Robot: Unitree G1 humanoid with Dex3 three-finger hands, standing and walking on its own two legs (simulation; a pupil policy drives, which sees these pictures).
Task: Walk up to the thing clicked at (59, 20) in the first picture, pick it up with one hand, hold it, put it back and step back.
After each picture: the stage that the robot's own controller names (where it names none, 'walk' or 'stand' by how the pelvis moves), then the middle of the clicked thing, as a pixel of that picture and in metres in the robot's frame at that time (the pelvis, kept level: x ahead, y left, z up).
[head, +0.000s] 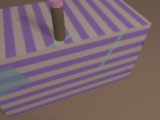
stand; (58, 20) +0.81 +0.16 -0.01
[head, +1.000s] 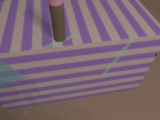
rise first; (57, 19) +0.74 +0.17 +0.02
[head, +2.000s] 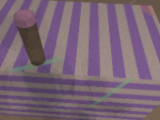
stand; (32, 41) +0.52 +0.24 +0.03
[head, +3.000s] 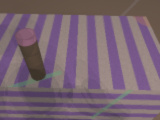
stand; (32, 57) +0.49 +0.23 +0.00
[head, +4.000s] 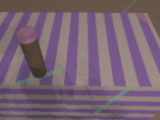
stand; (33, 55) +0.50 +0.23 +0.00
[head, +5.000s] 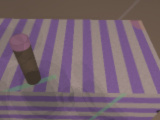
stand; (27, 62) +0.48 +0.25 -0.01
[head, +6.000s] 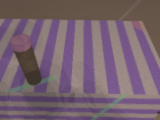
stand; (28, 62) +0.48 +0.25 -0.01
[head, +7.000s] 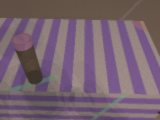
rise first; (29, 61) +0.48 +0.25 -0.01
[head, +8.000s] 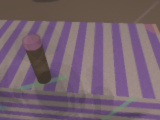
rise first; (38, 61) +0.49 +0.24 +0.00
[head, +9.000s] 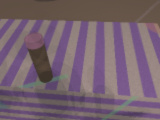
go down; (40, 60) +0.50 +0.24 +0.00
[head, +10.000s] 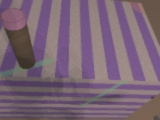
go down; (21, 43) +0.50 +0.21 +0.02
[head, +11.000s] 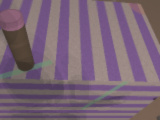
go down; (19, 44) +0.49 +0.22 +0.04
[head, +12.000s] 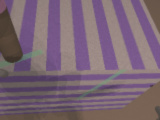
close in; (3, 32) +0.49 +0.24 +0.07
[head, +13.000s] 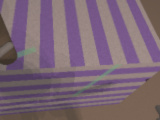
lift; out of the picture +0.49 +0.24 +0.08
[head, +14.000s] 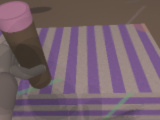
lift; (29, 53) +0.32 +0.15 +0.24
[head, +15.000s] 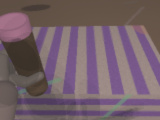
hold; (27, 61) +0.32 +0.17 +0.20
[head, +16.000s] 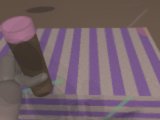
hold; (32, 62) +0.32 +0.16 +0.19
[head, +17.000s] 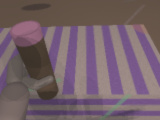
hold; (39, 65) +0.33 +0.14 +0.17
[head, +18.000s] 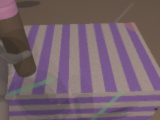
crouch; (16, 42) +0.41 +0.21 +0.19
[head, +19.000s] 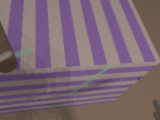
lower; out of the picture +0.47 +0.23 +0.06
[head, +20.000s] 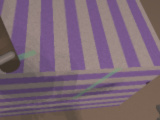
lower; out of the picture +0.46 +0.23 +0.08
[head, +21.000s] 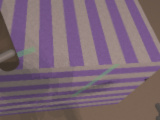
lower; out of the picture +0.47 +0.22 +0.08
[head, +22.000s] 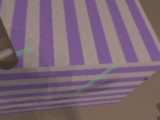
lower; out of the picture +0.47 +0.23 +0.08
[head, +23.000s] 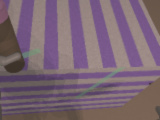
loosen; (4, 42) +0.46 +0.22 +0.08
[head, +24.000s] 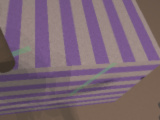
withdraw; out of the picture +0.45 +0.22 +0.08
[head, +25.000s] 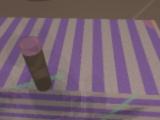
sink last; (37, 67) +0.43 +0.21 +0.04
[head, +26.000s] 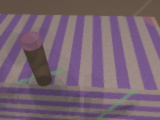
stand; (38, 62) +0.45 +0.22 +0.04
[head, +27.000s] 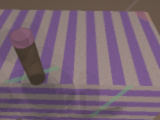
stand; (30, 60) +0.45 +0.22 +0.05
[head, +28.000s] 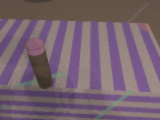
stand; (40, 66) +0.47 +0.20 +0.00
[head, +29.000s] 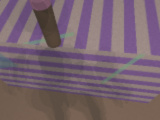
walk; (47, 23) +0.58 +0.18 +0.02
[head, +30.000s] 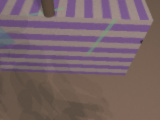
walk; out of the picture +0.88 +0.23 +0.01
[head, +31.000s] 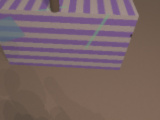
stand; out of the picture +1.11 +0.24 +0.01
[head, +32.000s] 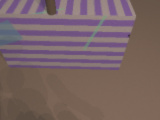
stand; out of the picture +1.09 +0.26 -0.01
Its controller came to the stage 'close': yes
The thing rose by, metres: 0.22
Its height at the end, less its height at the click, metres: +0.00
